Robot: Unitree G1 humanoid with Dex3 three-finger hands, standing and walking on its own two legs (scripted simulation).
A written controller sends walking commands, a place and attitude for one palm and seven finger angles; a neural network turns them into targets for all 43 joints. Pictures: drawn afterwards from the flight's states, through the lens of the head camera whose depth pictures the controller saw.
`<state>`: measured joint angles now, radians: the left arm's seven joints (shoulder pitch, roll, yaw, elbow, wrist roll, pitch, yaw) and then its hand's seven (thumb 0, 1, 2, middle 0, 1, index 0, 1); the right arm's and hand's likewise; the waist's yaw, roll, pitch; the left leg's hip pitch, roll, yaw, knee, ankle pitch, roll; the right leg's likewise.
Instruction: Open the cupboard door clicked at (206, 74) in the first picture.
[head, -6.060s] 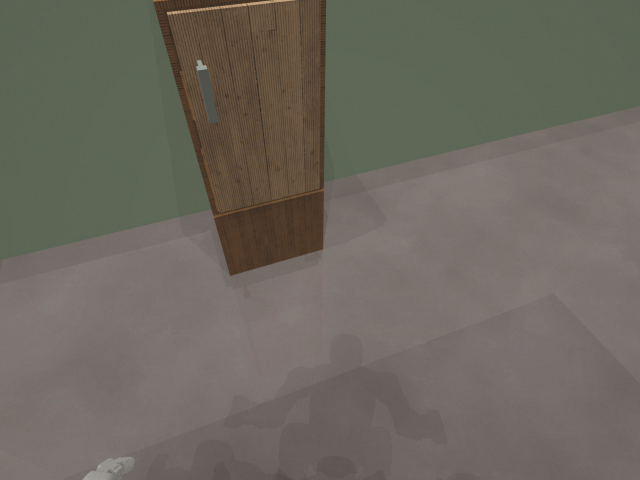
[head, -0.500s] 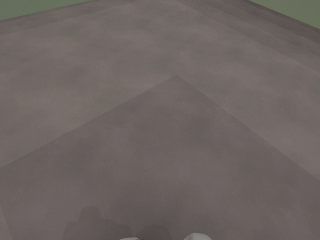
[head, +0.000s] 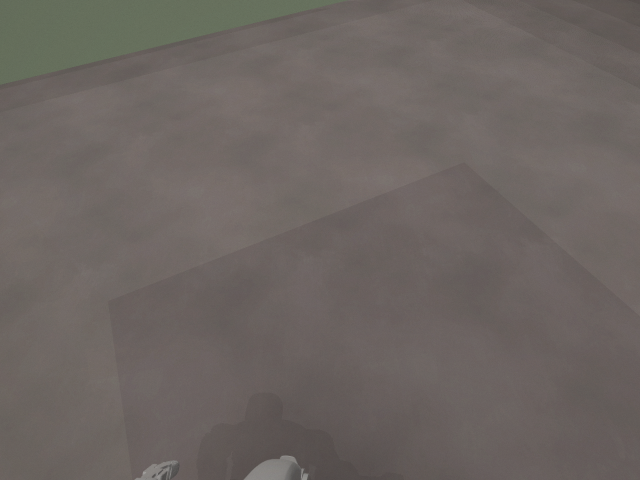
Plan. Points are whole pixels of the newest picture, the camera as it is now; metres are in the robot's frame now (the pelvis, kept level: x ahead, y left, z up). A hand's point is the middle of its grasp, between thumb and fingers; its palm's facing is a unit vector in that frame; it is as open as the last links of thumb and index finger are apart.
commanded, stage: turn to face it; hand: left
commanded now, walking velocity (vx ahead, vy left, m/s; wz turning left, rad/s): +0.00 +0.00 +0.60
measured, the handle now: out of the picture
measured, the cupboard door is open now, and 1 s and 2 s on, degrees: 0 0 0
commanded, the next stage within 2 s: none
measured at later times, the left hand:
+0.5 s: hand out of the picture -0.02 +0.27 -0.18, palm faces +0.34 -0.90 -0.27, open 7.4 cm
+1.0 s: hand out of the picture +0.06 +0.22 -0.13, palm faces +0.53 -0.79 -0.30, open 7.4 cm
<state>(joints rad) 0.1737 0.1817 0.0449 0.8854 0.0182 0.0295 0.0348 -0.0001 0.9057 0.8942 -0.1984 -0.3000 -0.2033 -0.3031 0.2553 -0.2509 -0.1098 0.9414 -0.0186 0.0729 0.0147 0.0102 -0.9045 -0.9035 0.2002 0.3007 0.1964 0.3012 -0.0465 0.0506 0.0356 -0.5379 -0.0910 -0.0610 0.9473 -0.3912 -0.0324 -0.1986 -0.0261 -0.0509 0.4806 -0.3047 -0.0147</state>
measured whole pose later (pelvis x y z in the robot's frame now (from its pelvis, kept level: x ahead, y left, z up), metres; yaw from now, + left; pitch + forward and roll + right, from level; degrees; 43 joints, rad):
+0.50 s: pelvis +0.02 +0.04 -0.01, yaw +18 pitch +1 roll +0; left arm 0.24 0.28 0.07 0.93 0.02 0.07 0.02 0.00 0.91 0.89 -0.20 -0.30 -0.20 -0.30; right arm 0.09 -0.23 -0.05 0.86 -0.01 0.02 0.01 0.01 -0.90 -0.90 0.20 0.30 0.20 0.30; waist 0.03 -0.05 0.12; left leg -0.28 0.00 0.05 0.59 -0.32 0.04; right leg -0.45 -0.12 -0.07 1.16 -0.51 0.09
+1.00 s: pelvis +0.06 +0.00 +0.00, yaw +36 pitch -1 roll +2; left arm 0.16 0.17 0.01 0.83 0.02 0.01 0.02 0.00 0.90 0.89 -0.20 -0.30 -0.21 -0.30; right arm 0.24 -0.28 -0.10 0.94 -0.02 0.09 0.03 0.01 -0.91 -0.90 0.20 0.30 0.20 0.30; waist -0.05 0.06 0.07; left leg -0.49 -0.01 -0.03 1.21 -0.39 -0.06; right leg -0.23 -0.10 -0.14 0.53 -0.28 -0.01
